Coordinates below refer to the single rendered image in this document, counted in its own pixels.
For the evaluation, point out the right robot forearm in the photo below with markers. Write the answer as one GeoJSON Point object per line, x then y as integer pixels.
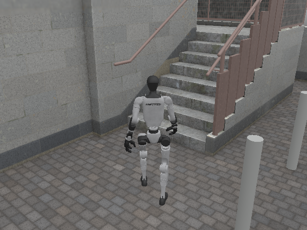
{"type": "Point", "coordinates": [174, 123]}

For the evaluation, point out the robot left upper arm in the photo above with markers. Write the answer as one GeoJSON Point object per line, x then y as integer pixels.
{"type": "Point", "coordinates": [136, 109]}

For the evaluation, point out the right robot hand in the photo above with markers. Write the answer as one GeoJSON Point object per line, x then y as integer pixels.
{"type": "Point", "coordinates": [174, 130]}

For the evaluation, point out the right robot shin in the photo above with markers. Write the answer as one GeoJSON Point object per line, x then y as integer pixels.
{"type": "Point", "coordinates": [163, 181]}

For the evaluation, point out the left robot forearm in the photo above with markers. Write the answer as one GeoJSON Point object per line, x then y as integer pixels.
{"type": "Point", "coordinates": [130, 130]}

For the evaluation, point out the robot right upper arm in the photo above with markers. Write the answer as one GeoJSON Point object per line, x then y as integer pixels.
{"type": "Point", "coordinates": [170, 108]}

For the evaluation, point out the left robot hand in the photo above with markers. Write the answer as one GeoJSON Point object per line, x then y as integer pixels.
{"type": "Point", "coordinates": [127, 146]}

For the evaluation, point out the right robot thigh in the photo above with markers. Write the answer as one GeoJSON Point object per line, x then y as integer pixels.
{"type": "Point", "coordinates": [165, 151]}

